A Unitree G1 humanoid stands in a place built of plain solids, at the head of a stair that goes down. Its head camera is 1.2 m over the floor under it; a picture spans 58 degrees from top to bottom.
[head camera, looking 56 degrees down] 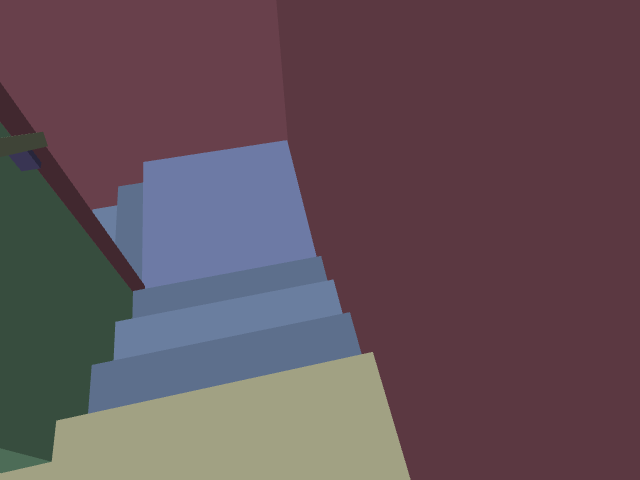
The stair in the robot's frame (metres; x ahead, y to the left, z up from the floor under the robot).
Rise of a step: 0.17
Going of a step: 0.22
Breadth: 0.85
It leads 13 degrees to the left of straight ahead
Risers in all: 4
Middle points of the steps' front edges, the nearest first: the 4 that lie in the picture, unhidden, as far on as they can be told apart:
0.33 0.26 0.00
0.53 0.31 -0.17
0.75 0.36 -0.34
0.97 0.41 -0.51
